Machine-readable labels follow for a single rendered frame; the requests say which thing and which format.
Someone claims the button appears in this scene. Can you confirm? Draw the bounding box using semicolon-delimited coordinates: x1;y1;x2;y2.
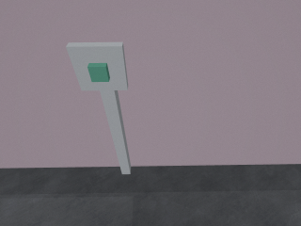
87;63;110;82

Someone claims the panel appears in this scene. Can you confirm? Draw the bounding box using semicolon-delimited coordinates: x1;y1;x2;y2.
66;41;131;174

